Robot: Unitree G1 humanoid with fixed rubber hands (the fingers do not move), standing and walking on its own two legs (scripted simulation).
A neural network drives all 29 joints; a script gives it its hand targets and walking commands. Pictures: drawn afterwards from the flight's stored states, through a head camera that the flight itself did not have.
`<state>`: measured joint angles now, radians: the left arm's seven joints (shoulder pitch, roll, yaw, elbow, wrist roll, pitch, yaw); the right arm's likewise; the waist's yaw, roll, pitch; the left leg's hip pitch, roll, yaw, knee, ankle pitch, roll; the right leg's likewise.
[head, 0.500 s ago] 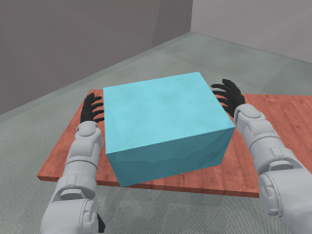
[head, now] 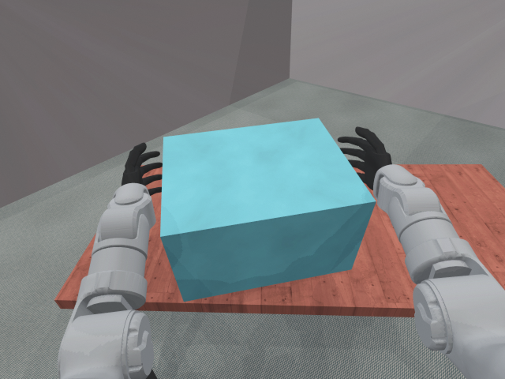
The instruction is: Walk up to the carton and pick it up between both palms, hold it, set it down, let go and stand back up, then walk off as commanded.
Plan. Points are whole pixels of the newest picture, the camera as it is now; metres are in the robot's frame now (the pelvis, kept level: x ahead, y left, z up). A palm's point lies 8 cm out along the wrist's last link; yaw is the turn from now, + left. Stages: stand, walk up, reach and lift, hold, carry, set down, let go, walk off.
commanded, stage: reach and lift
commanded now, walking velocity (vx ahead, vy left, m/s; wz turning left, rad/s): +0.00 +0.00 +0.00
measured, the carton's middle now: (256, 202) +0.40 +0.02 +0.11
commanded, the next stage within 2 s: hold in 0.92 s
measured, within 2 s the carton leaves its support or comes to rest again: neither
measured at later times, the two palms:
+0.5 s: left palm (133, 180) +0.37 +0.22 +0.19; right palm (376, 161) +0.39 -0.17 +0.20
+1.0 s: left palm (132, 176) +0.37 +0.22 +0.20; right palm (378, 159) +0.38 -0.18 +0.21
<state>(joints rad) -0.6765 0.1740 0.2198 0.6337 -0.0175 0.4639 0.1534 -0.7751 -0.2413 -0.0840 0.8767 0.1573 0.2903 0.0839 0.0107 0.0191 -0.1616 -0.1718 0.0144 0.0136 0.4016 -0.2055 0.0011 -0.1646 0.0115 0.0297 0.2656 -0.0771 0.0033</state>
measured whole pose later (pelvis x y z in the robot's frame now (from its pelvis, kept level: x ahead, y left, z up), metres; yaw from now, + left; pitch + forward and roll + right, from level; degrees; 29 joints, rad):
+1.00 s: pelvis +0.01 +0.00 +0.00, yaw +0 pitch -3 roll -2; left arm -0.71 0.21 0.22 0.59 0.00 0.58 0.13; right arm -0.78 -0.23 -0.09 0.74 0.21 0.43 0.02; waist -0.01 0.02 -0.16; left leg -0.14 0.01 0.01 0.40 -0.21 0.01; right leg -0.13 0.01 0.03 0.25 -0.08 0.01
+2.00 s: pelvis +0.00 +0.00 +0.00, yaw +0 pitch -4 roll -2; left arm -0.72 0.21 0.24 0.54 0.03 0.65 0.08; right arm -0.78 -0.23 -0.09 0.66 0.23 0.50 -0.01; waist -0.01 0.02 -0.16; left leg -0.11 0.01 0.01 0.39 -0.21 0.01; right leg -0.10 0.01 0.03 0.24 -0.08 0.01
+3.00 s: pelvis +0.00 +0.00 +0.00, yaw +0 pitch -4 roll -2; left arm -0.72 0.21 0.25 0.53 0.03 0.66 0.07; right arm -0.78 -0.23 -0.09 0.66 0.23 0.51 -0.02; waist -0.01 0.02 -0.16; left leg -0.11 0.01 0.01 0.39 -0.21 0.01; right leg -0.10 0.01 0.03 0.24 -0.08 0.01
